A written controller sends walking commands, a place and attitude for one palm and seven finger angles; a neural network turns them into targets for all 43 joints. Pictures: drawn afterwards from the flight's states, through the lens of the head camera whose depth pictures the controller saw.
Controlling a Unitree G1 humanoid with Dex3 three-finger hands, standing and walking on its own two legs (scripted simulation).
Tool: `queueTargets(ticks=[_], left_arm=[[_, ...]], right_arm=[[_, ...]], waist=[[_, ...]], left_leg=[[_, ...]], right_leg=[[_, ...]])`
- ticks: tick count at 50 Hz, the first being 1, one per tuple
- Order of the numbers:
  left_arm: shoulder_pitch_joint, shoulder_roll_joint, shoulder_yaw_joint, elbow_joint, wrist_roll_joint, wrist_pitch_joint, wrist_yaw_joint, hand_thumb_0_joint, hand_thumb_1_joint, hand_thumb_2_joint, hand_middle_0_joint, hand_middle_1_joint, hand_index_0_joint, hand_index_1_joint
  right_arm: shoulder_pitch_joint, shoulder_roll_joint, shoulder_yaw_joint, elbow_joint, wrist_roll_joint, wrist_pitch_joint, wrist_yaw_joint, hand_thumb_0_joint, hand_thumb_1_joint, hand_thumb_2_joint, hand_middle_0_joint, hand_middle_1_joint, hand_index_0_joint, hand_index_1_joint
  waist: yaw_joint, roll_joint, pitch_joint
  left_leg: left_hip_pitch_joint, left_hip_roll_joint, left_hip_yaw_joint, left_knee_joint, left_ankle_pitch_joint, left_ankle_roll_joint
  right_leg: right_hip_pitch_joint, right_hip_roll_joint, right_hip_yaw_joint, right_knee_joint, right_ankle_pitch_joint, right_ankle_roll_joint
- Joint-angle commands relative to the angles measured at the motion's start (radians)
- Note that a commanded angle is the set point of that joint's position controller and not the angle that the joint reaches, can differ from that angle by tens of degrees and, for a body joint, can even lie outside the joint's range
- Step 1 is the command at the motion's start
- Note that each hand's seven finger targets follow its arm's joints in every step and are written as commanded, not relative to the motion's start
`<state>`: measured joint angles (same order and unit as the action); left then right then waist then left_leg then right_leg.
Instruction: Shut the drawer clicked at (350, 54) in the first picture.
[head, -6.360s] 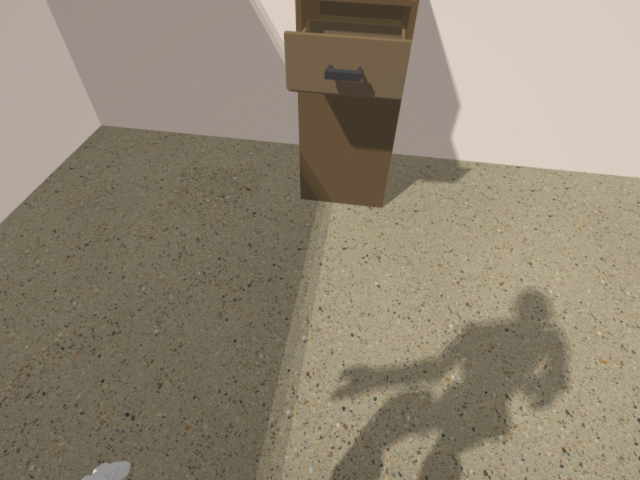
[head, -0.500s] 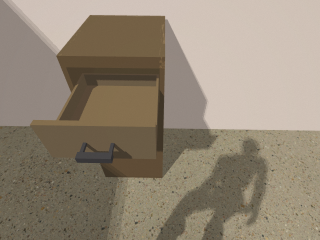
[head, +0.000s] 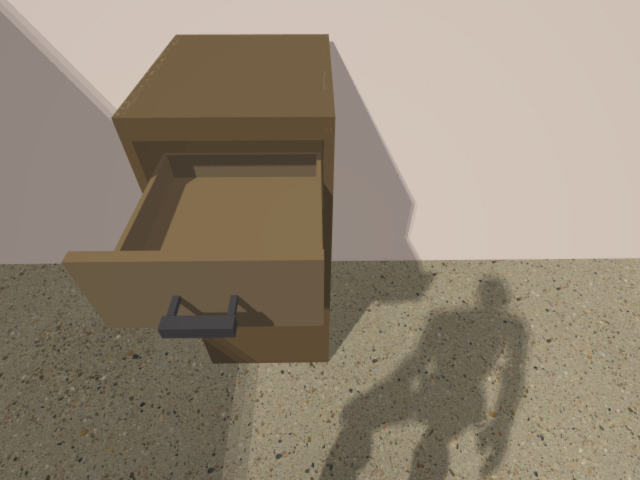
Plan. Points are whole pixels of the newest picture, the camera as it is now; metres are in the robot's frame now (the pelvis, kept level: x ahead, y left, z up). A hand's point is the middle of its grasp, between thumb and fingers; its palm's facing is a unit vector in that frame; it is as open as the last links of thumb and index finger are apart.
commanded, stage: look again from close up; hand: left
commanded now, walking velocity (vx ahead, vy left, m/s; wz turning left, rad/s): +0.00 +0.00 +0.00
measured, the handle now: (201, 314) +0.34 +0.18 +0.02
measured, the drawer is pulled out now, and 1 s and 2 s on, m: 0.30 0.30 0.30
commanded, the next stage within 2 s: raise the hand and make a fist in 0.28 s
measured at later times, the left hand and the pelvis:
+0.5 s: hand out of the picture +0.12 +0.20 -0.10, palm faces +0.21 -0.94 -0.25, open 7.1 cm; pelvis +0.03 +0.00 +0.00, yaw +0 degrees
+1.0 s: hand (198, 446) +0.17 +0.14 +0.02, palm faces +0.09 -0.99 -0.09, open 5.0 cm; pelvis +0.01 -0.05 -0.08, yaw +2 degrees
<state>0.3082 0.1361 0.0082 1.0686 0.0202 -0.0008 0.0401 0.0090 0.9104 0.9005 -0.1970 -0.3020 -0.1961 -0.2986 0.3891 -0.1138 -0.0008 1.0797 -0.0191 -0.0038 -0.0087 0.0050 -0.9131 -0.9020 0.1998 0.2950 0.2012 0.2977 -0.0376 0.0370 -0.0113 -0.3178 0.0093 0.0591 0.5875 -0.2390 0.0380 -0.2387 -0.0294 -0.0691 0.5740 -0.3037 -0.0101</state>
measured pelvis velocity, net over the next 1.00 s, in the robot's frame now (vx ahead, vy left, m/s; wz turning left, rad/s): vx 0.01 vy -0.05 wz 0.04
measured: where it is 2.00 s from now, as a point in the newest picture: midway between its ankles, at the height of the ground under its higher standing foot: outside the picture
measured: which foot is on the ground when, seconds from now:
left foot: down 0.00-1.00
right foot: down 0.00-1.00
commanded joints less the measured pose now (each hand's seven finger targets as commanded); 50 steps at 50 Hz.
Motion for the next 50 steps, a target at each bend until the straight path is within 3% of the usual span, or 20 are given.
queueTargets(ticks=[1, 7, 15, 18, 19, 20, 21, 22, 23, 24, 26, 29, 31, 32, 33, 35, 37, 41, 45, 50], left_arm=[[0.099, 0.056, 0.006, -0.036, 0.000, -0.016, 0.001, 0.000, 0.900, 0.900, -0.200, -0.300, -0.200, -0.300], [0.085, 0.075, 0.006, -0.049, -0.001, -0.023, 0.001, 0.000, 0.900, 0.900, -0.200, -0.300, -0.200, -0.300], [0.087, 0.097, 0.002, -0.029, -0.004, -0.032, 0.000, 0.000, 0.900, 0.900, -0.200, -0.300, -0.200, -0.300], [0.089, 0.100, 0.001, -0.017, -0.003, -0.031, 0.001, 0.000, 0.900, 0.900, -0.200, -0.300, -0.200, -0.300], [0.110, 0.127, -0.005, 0.015, 0.008, -0.027, 0.036, 0.000, 0.900, 0.900, -0.200, -0.300, -0.200, -0.300], [-0.597, 0.306, 0.077, -1.586, -0.189, -0.235, 0.043, 0.000, 0.900, 0.900, -0.220, -0.322, -0.220, -0.322], [-0.186, 0.249, 0.080, -1.349, -0.119, -0.178, 0.098, 0.000, 0.900, 0.900, -0.240, -0.343, -0.240, -0.343], [-0.119, 0.188, 0.031, -1.248, -0.129, -0.122, 0.153, 0.000, 0.900, 0.900, -0.260, -0.365, -0.260, -0.365], [0.196, -0.012, -0.074, -1.021, -0.126, -0.021, 0.147, 0.000, 0.900, 0.900, -0.280, -0.387, -0.280, -0.387], [0.083, -0.025, -0.102, -1.254, -0.173, -0.040, 0.128, 0.000, 0.900, 0.900, -0.300, -0.408, -0.300, -0.408], [0.147, 0.020, -0.060, -1.267, -0.147, -0.117, 0.109, 0.000, 0.900, 0.900, -0.340, -0.452, -0.340, -0.452], [0.477, -0.079, -0.055, -1.057, -0.163, -0.231, 0.000, 0.000, 0.900, 0.900, -0.400, -0.517, -0.400, -0.517], [0.659, -0.071, 0.003, -1.022, -0.202, -0.349, -0.132, 0.000, 0.900, 0.900, -0.440, -0.560, -0.440, -0.560], [0.706, -0.020, 0.062, -1.007, -0.202, -0.393, -0.173, 0.000, 0.900, 0.900, -0.460, -0.582, -0.460, -0.582], [0.671, -0.028, 0.044, -1.100, -0.214, -0.453, -0.213, 0.000, 0.900, 0.900, -0.480, -0.603, -0.480, -0.603], [0.540, 0.026, 0.032, -1.337, -0.214, -0.569, -0.264, 0.000, 0.900, 0.900, -0.520, -0.647, -0.520, -0.647], [0.422, 0.140, 0.103, -1.459, -0.205, -0.640, -0.264, 0.000, 0.900, 0.900, -0.560, -0.690, -0.560, -0.690], [0.275, 0.174, 0.188, -1.545, -0.242, -0.739, -0.245, 0.000, 0.900, 0.900, -0.640, -0.777, -0.640, -0.777], [0.278, 0.116, 0.156, -1.520, -0.310, -0.676, -0.301, 0.000, 0.900, 0.900, -0.720, -0.863, -0.720, -0.863], [0.365, 0.182, 0.177, -1.440, -0.334, -0.401, -0.404, 0.000, 0.900, 0.900, -0.820, -0.972, -0.820, -0.972]], right_arm=[[-0.019, -0.124, -0.016, -0.060, 0.000, -0.016, -0.009, 0.000, -0.900, -0.900, 0.200, 0.300, 0.200, 0.300], [-0.022, -0.116, -0.014, -0.038, 0.002, -0.023, -0.007, 0.000, -0.900, -0.900, 0.200, 0.300, 0.200, 0.300], [-0.057, -0.134, -0.010, -0.022, 0.008, -0.035, -0.009, 0.000, -0.900, -0.900, 0.200, 0.300, 0.200, 0.300], [-0.064, -0.139, -0.008, -0.013, 0.010, -0.035, -0.012, 0.000, -0.900, -0.900, 0.200, 0.300, 0.200, 0.300], [-0.128, -0.181, -0.012, -0.081, 0.020, -0.028, -0.008, 0.000, -0.900, -0.900, 0.200, 0.300, 0.200, 0.300], [-0.105, -0.323, -0.039, -0.452, 0.064, -0.171, -0.048, 0.000, -0.900, -0.900, 0.200, 0.300, 0.200, 0.300], [-0.195, -0.228, 0.004, -0.374, 0.063, -0.274, -0.078, 0.000, -0.900, -0.900, 0.200, 0.300, 0.200, 0.300], [-0.187, -0.235, -0.018, -0.319, 0.061, -0.308, -0.080, 0.000, -0.900, -0.900, 0.200, 0.300, 0.200, 0.300], [-0.160, -0.196, -0.020, -0.297, 0.075, -0.307, -0.062, 0.000, -0.900, -0.900, 0.200, 0.300, 0.200, 0.300], [-0.172, -0.226, -0.023, -0.379, 0.080, -0.314, -0.061, 0.000, -0.900, -0.900, 0.200, 0.300, 0.200, 0.300], [-0.203, -0.242, -0.037, -0.423, 0.054, -0.345, -0.067, 0.000, -0.900, -0.900, 0.200, 0.300, 0.200, 0.300], [-0.236, -0.236, -0.072, -0.502, 0.033, -0.324, -0.024, 0.000, -0.900, -0.900, 0.200, 0.300, 0.200, 0.300], [-0.275, -0.230, -0.098, -0.542, 0.035, -0.291, 0.008, 0.000, -0.900, -0.900, 0.200, 0.300, 0.200, 0.300], [-0.283, -0.227, -0.106, -0.558, 0.038, -0.279, 0.024, 0.000, -0.900, -0.900, 0.200, 0.300, 0.200, 0.300], [-0.285, -0.231, -0.109, -0.592, 0.035, -0.281, 0.034, 0.000, -0.900, -0.900, 0.200, 0.300, 0.200, 0.300], [-0.289, -0.225, -0.107, -0.647, 0.026, -0.300, 0.046, 0.000, -0.900, -0.900, 0.200, 0.300, 0.200, 0.300], [-0.265, -0.216, -0.105, -0.640, 0.014, -0.309, 0.044, 0.000, -0.900, -0.900, 0.200, 0.300, 0.200, 0.300], [-0.272, -0.202, -0.096, -0.651, 0.020, -0.301, 0.003, 0.000, -0.900, -0.900, 0.200, 0.300, 0.200, 0.300], [-0.266, -0.211, -0.086, -0.683, 0.044, -0.292, -0.026, 0.000, -0.900, -0.900, 0.200, 0.300, 0.200, 0.300], [-0.276, -0.216, -0.070, -0.728, 0.084, -0.261, -0.063, 0.000, -0.900, -0.900, 0.200, 0.300, 0.200, 0.300]], waist=[[0.058, -0.014, 0.173], [0.040, -0.072, 0.102], [0.036, -0.030, 0.028], [0.035, -0.021, 0.028], [0.051, -0.084, 0.095], [-0.090, 0.142, -0.393], [0.027, 0.253, -0.364], [0.002, 0.201, -0.271], [0.005, 0.117, -0.117], [0.005, 0.122, -0.050], [-0.012, 0.020, -0.003], [0.054, -0.287, 0.019], [0.101, -0.341, -0.030], [0.127, -0.294, -0.063], [0.122, -0.229, -0.115], [0.104, 0.005, -0.245], [0.072, 0.134, -0.271], [0.025, 0.108, -0.254], [0.002, 0.025, -0.249], [0.033, -0.072, -0.322]], left_leg=[[-0.161, 0.111, -0.212, -0.321, -0.278, 0.022], [-0.008, 0.092, -0.160, -0.289, -0.116, 0.013], [0.107, 0.087, -0.108, -0.227, 0.101, 0.009], [0.125, 0.090, -0.096, -0.217, 0.144, 0.006], [0.047, 0.117, -0.091, -0.094, 0.145, -0.019], [0.358, 0.003, -0.068, -0.169, 0.151, -0.021], [0.360, 0.051, -0.090, -0.212, 0.157, -0.035], [0.244, 0.052, -0.108, -0.238, 0.075, -0.064], [0.157, 0.054, -0.126, -0.242, 0.005, -0.043], [0.088, 0.038, -0.124, -0.208, -0.041, -0.033], [0.024, 0.014, -0.114, -0.118, -0.031, -0.025], [-0.117, 0.019, -0.099, 0.019, 0.099, -0.038], [-0.195, 0.009, -0.067, 0.102, 0.154, -0.051], [-0.217, 0.001, -0.055, 0.123, 0.191, -0.056], [-0.225, -0.005, -0.041, 0.167, 0.220, -0.051], [-0.191, -0.003, -0.033, 0.249, 0.256, -0.032], [-0.204, 0.002, -0.047, 0.310, 0.217, -0.022], [-0.314, 0.007, -0.079, 0.394, 0.022, -0.012], [-0.383, 0.000, -0.076, 0.432, -0.094, -0.005], [-0.379, -0.011, -0.070, 0.399, -0.066, -0.001]], right_leg=[[0.001, -0.025, 0.055, -0.106, -0.044, -0.034], [-0.022, -0.059, 0.082, -0.156, 0.012, -0.029], [0.017, -0.079, 0.095, -0.173, 0.134, -0.016], [0.025, -0.080, 0.092, -0.179, 0.157, -0.012], [-0.013, -0.088, 0.106, -0.206, 0.134, -0.010], [0.005, 0.019, -0.007, -0.084, 0.202, -0.021], [-0.036, 0.025, -0.008, 0.001, 0.053, -0.038], [-0.071, 0.024, -0.016, 0.019, -0.025, -0.029], [-0.136, 0.019, -0.020, 0.008, -0.030, -0.025], [-0.102, 0.010, -0.027, -0.031, 0.011, -0.020], [-0.146, 0.016, -0.030, -0.067, 0.019, -0.017], [-0.250, 0.048, -0.082, 0.039, 0.034, -0.011], [-0.276, 0.052, -0.082, 0.133, 0.147, -0.010], [-0.250, 0.044, -0.068, 0.165, 0.221, -0.017], [-0.257, 0.039, -0.056, 0.212, 0.262, -0.017], [-0.312, 0.033, -0.024, 0.287, 0.238, -0.020], [-0.401, 0.034, -0.005, 0.322, 0.181, -0.022], [-0.544, 0.048, 0.015, 0.351, -0.001, -0.029], [-0.515, 0.039, 0.077, 0.279, -0.118, -0.015], [-0.315, -0.022, 0.199, 0.160, -0.035, 0.044]])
